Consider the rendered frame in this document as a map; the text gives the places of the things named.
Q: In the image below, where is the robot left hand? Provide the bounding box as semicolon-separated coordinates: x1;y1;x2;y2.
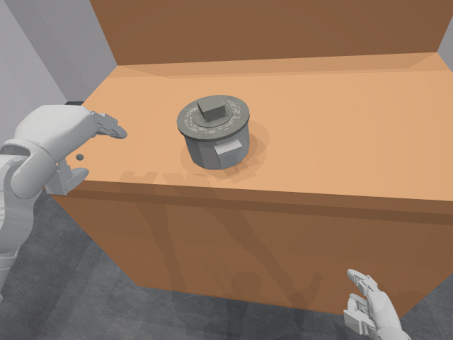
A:
14;105;127;196

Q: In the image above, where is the knob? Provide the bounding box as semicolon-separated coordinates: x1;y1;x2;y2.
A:
197;95;226;119

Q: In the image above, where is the left robot forearm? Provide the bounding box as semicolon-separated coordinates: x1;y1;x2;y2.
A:
0;139;57;306

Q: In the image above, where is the lid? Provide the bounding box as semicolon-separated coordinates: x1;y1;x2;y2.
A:
176;95;250;142

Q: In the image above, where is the pot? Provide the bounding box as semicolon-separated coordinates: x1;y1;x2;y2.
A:
184;123;250;170

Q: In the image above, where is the robot right hand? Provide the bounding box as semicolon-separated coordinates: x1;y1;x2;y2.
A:
343;269;402;340

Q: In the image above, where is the table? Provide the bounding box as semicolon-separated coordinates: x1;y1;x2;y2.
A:
43;0;453;319

